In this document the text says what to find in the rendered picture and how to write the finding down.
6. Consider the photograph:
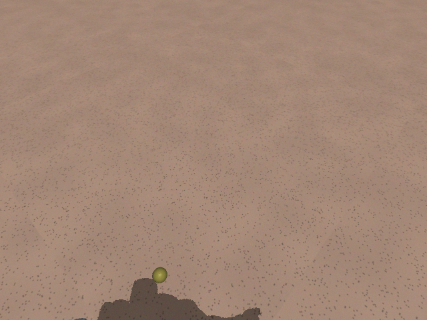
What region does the ball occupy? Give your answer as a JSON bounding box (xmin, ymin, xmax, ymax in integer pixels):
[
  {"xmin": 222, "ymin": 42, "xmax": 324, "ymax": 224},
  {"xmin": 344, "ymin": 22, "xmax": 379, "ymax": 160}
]
[{"xmin": 153, "ymin": 267, "xmax": 167, "ymax": 283}]

